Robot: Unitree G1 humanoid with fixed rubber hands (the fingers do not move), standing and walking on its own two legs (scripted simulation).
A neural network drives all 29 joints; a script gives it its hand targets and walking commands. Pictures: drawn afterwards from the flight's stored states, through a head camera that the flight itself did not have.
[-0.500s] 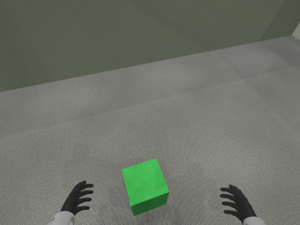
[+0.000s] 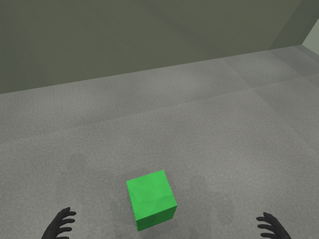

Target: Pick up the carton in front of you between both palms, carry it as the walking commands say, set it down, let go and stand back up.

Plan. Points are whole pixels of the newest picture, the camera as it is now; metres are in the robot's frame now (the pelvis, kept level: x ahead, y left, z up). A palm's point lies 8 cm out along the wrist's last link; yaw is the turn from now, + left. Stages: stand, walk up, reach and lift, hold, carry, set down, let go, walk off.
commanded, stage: stand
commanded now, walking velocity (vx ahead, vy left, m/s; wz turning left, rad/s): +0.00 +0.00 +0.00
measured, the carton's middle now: (150, 200) +0.41 +0.03 -0.65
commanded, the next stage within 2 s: none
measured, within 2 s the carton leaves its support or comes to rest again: neither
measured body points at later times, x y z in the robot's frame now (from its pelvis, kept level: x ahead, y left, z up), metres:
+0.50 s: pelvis +0.01 +0.01 +0.00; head +0.01 +0.03 +0.45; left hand +0.15 +0.30 -0.11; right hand +0.13 -0.29 -0.09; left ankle -0.01 +0.11 -0.74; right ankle -0.03 -0.12 -0.74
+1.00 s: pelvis -0.01 +0.01 +0.01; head -0.01 +0.02 +0.46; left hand +0.10 +0.31 -0.11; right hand +0.09 -0.30 -0.09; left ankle -0.01 +0.11 -0.74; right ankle -0.03 -0.12 -0.74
